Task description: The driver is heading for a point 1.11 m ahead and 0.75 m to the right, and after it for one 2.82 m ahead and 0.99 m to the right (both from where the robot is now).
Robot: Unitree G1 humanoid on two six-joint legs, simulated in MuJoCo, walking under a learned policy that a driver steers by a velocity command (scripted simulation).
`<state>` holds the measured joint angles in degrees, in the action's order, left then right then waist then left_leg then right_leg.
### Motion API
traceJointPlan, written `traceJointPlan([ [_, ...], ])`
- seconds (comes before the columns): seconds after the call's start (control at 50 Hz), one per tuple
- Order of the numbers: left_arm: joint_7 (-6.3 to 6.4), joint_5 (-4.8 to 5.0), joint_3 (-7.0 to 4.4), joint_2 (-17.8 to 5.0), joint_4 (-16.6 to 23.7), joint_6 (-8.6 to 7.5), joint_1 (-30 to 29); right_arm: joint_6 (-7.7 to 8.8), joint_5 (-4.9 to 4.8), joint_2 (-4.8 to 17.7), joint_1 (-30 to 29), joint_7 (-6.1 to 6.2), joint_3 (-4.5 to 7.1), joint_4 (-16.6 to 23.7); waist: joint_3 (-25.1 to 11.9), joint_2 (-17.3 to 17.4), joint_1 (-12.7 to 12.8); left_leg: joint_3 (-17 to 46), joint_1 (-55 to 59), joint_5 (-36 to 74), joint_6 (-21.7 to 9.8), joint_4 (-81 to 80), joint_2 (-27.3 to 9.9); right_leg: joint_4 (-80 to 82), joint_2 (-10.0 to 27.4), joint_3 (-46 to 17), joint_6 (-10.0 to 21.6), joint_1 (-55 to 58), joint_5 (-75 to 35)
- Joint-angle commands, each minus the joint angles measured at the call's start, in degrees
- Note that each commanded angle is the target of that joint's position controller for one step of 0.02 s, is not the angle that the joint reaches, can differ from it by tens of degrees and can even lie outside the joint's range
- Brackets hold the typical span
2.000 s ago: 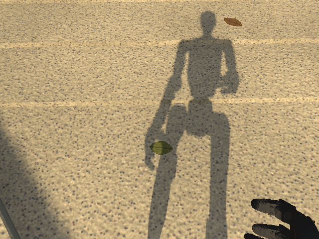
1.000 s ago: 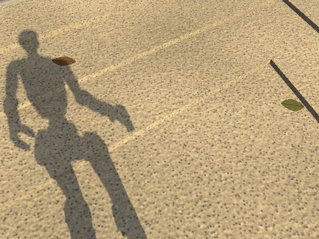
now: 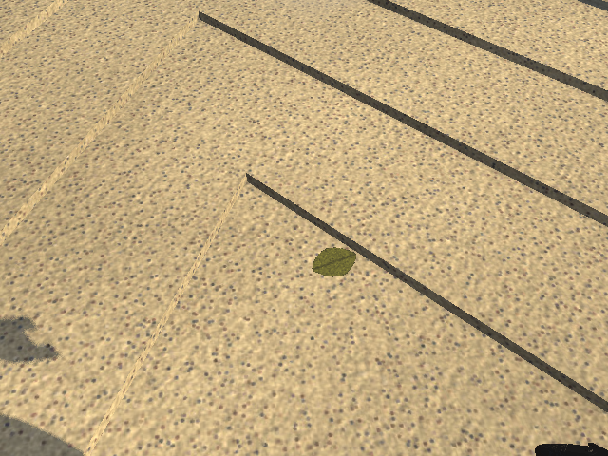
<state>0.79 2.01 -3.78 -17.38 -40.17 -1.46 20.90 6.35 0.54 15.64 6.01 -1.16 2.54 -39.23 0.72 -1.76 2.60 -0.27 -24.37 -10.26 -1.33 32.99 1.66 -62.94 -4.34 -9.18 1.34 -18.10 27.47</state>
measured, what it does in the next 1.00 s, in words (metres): walks ahead, turning right: right foot, then left foot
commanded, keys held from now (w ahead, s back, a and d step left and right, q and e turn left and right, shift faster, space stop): w+e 0.96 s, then w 0.04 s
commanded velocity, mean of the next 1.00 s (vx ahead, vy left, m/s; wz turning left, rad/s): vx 0.50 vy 0.00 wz -0.60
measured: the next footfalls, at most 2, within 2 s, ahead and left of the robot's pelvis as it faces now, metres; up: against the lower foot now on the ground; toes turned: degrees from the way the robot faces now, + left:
right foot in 0.46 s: +0.36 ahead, -0.18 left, +0.00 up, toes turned -19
left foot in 0.94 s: +0.70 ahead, -0.11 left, +0.00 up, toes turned -37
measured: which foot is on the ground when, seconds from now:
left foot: down 0.00-0.48, up 0.50-0.92, down 0.94-1.00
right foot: up 0.00-0.44, down 0.46-0.94, up 0.96-1.00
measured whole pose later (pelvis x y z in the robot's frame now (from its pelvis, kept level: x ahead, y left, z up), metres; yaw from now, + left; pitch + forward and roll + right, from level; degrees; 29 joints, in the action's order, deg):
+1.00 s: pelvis +0.53 -0.13 +0.00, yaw -36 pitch +2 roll +1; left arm 0.9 1.9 -3.9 -17.7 -41.7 -1.7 21.0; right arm 6.5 0.6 16.1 4.4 -1.3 2.4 -38.4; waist 0.7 -1.3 3.3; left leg 0.3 -25.7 -8.9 -1.2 32.6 1.9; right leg -55.9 -5.1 -11.3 1.8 -13.7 29.1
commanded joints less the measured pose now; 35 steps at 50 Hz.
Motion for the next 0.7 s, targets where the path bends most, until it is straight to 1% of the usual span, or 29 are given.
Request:
traceJointPlan([
  [0.02, 0.13, -0.93, -1.78, -7.5, 6.5, -0.81, -4.5, -0.56, 0.37, 6.9, 7.4, 0.6, 2.3, 1.3, -2.3, 6.5, -5.6, 25.6, 23.6, -10.5, -8.4, -17.9, -19.3, -10.3, 7.3, 0.6, -0.9, -25.8, -7.1],
  [0.04, -0.17, -0.72, -1.9, -6.6, 6.6, -0.59, -4.7, -0.5, 0.59, 5.8, 6.6, 0.78, 1.91, 1.0, -1.0, 7.4, -4.4, 20.3, 20.2, -5.5, -7.7, -19.2, -17.2, -8.3, 8.7, 0.8, -0.7, -23.3, -8.9],
  [0.06, -0.4, -0.35, -1.8, -5.5, 6.5, -0.26, -4.2, -0.28, 0.47, 5.5, 6.3, 0.87, 1.88, 0.6, -0.7, 8.8, -3.8, 16.7, 18.3, -3.1, -7.5, -20.5, -16.1, -6.9, 9.4, 1.6, -0.7, -21.6, -10.0],
  [0.08, -0.54, -0.3, -1.6, -4.4, 6.5, 0.08, -4.1, 0.02, 0.19, 5.5, 6.7, 0.87, 1.96, 0.0, -0.7, 9.0, -3.7, 14.2, 17.7, -0.7, -7.9, -21.5, -15.7, -6.1, 9.6, 2.4, -0.9, -21.3, -10.7],
  [0.1, -0.59, -0.39, -1.46, -3.7, 6.7, 0.37, -4.6, 0.27, -0.04, 5.9, 7.0, 0.87, 2.16, -0.6, -0.2, 8.4, -3.7, 11.9, 17.5, 1.5, -8.4, -22.3, -15.8, -5.0, 9.8, 2.6, -1.1, -22.0, -11.7],
  [0.14, -0.6, -0.69, -1.18, -2.9, 7.5, 0.6, -6.7, 0.45, -0.05, 7.4, 7.9, 0.94, 2.67, -1.8, 0.5, 6.8, -3.8, 8.7, 18.5, 5.8, -9.2, -23.5, -16.6, -1.4, 10.3, 2.4, -1.7, -24.4, -14.8],
  [0.2, -1.17, -0.67, -0.92, -2.5, 7.9, 0.31, -9.6, 0.02, 0.02, 8.6, 8.5, 1.13, 2.96, -3.0, 0.9, 5.9, -4.6, 2.9, 21.0, 11.1, -8.9, -24.0, -16.4, 6.6, 10.4, 3.1, -2.1, -25.4, -22.1],
  [0.26, -2.32, -0.73, -0.35, -1.4, 9.0, -0.28, -15.1, -0.6, -0.22, 9.8, 9.6, 1.41, 3.08, -4.1, 2.5, 5.4, -6.6, -2.6, 21.9, 13.1, -7.6, -24.1, -15.6, 16.0, 10.0, 6.3, -1.6, -23.1, -28.5],
  [0.32, -3.5, -0.51, 0.14, -0.7, 10.7, -0.51, -20.3, -1.46, -0.82, 11.3, 12.2, 1.5, 3.37, -5.5, 4.6, 4.8, -8.3, -5.5, 25.2, 14.3, -7.2, -23.7, -16.8, 22.3, 9.4, 9.1, -0.5, -22.5, -28.3],
  [0.36, -4.18, -0.37, 0.04, -1.1, 11.8, -0.53, -22.0, -2.2, -1.44, 12.2, 12.9, 1.45, 3.64, -6.1, 5.2, 5.1, -8.1, -7.1, 28.2, 19.5, -6.6, -22.0, -17.8, 25.2, 8.5, 10.9, 0.9, -21.5, -24.9],
  [0.38, -4.4, -0.47, -0.28, -1.8, 12.1, -0.48, -21.7, -2.54, -1.73, 12.9, 12.6, 1.53, 3.82, -6.2, 4.5, 5.7, -7.1, -8.3, 29.2, 27.6, -6.0, -19.6, -17.9, 26.3, 7.3, 12.2, 2.0, -19.1, -22.2],
  [0.4, -4.46, -0.72, -0.82, -2.9, 12.1, -0.31, -20.3, -2.86, -2.04, 13.9, 12.4, 1.74, 4.14, -6.1, 2.9, 7.0, -5.8, -9.5, 30.2, 38.4, -5.5, -15.8, -17.9, 26.7, 5.4, 13.9, 3.2, -15.6, -19.1],
  [0.42, -4.37, -0.94, -1.64, -4.4, 11.6, -0.05, -17.0, -3.23, -2.34, 15.0, 12.1, 2.03, 4.46, -6.0, 0.3, 8.1, -3.4, -10.6, 30.7, 48.6, -5.0, -9.9, -17.8, 27.0, 3.1, 15.4, 4.6, -10.3, -16.2],
  [0.44, -4.07, -0.9, -3.04, -6.7, 9.7, 0.15, -9.5, -3.65, -2.62, 15.3, 11.3, 2.29, 4.54, -5.8, -3.8, 7.6, 1.2, -11.9, 28.5, 52.9, -3.9, 0.1, -16.7, 29.9, 0.8, 16.1, 6.5, -0.2, -17.3],
  [0.46, -3.13, -0.69, -4.99, -10.1, 6.9, 0.61, 1.0, -3.56, -2.33, 13.8, 11.1, 2.58, 3.91, -5.2, -9.0, 5.3, 6.4, -12.6, 18.6, 45.3, -1.8, 14.3, -14.6, 32.9, 0.7, 12.9, 9.0, 16.5, -20.4],
  [0.48, -1.87, -0.09, -5.86, -15.5, 5.8, 1.0, 3.9, -2.87, 0.76, 5.9, 14.0, 2.13, 1.53, -3.0, -12.6, -8.8, 3.0, -12.1, -3.6, -4.3, 0.9, 33.8, -8.0, 32.7, 14.6, -9.6, 14.6, 34.7, -21.2],
  [0.5, -2.35, -0.39, -5.37, -16.7, 8.4, -0.3, 3.0, -0.66, -0.09, 5.7, 13.9, 1.43, 0.51, -0.1, -23.0, -12.0, 1.6, 1.1, -17.6, -25.4, 2.3, 47.1, 0.6, 42.8, 24.3, -39.9, 24.6, 43.6, -7.8],
  [0.52, -2.77, -0.72, -4.05, -11.7, 7.7, -1.21, 2.5, 0.76, -2.39, 10.9, 6.4, 0.79, 1.9, 1.3, -17.7, -4.4, 4.7, 5.8, -23.7, -19.7, 1.7, 47.8, -3.0, 46.1, 22.5, -33.6, 20.8, 40.4, -7.5],
  [0.54, -2.73, -0.79, -3.4, -9.9, 7.2, -1.77, 0.2, 1.6, -2.94, 10.6, 4.3, 0.59, 1.61, 2.3, -10.4, -3.3, 3.0, 4.9, -23.8, -14.3, 0.8, 43.4, -5.1, 46.5, 20.2, -25.1, 18.6, 32.2, -11.4],
  [0.56, -2.65, -0.77, -2.88, -8.5, 7.5, -1.95, -4.0, 1.77, -1.62, 9.9, 4.7, 1.04, 1.56, 1.2, -6.6, 1.4, 0.0, 5.0, -19.9, -10.5, 1.1, 38.5, -7.4, 46.7, 17.4, -19.2, 16.5, 23.5, -17.0],
  [0.58, -2.48, -1.14, -2.33, -7.0, 8.2, -2.05, -6.9, 1.4, -0.47, 10.4, 5.6, 1.23, 1.97, 0.8, -4.6, 0.7, -2.1, 5.2, -16.2, -8.3, 1.8, 34.5, -8.6, 47.6, 15.5, -15.3, 15.7, 17.4, -22.9],
  [0.6, -2.22, -1.62, -2.01, -6.5, 8.6, -2.07, -8.4, 0.71, -0.14, 10.4, 6.6, 1.07, 2.13, 0.6, -3.9, -0.5, -3.6, 5.2, -13.2, -6.8, 2.5, 33.1, -9.1, 48.9, 14.3, -13.6, 15.6, 13.3, -25.9],
  [0.64, -1.63, -1.45, -2.1, -7.0, 7.7, -2.43, -8.5, -0.35, 0.39, 8.7, 6.9, 1.05, 1.82, 0.5, -3.2, -0.5, -4.4, 3.9, -11.2, -5.3, 4.3, 29.2, -8.8, 50.0, 13.3, -10.7, 16.2, 8.3, -31.8],
  [0.66, -1.23, -1.42, -2.21, -7.5, 7.1, -2.49, -7.8, -0.71, 0.57, 8.0, 5.8, 1.12, 1.59, 0.9, -2.5, -0.3, -4.2, 3.4, -11.0, -3.3, 5.1, 26.4, -8.3, 50.2, 12.5, -9.0, 16.1, 6.3, -33.0],
  [0.7, -0.5, -1.3, -2.48, -8.5, 5.9, -2.36, -6.1, -0.92, 0.6, 6.5, 1.0, 1.15, 0.98, 2.3, -1.0, -0.7, -2.7, 2.9, -11.1, 3.7, 6.2, 17.9, -7.0, 50.2, 10.6, -6.5, 14.8, 4.1, -32.1],
])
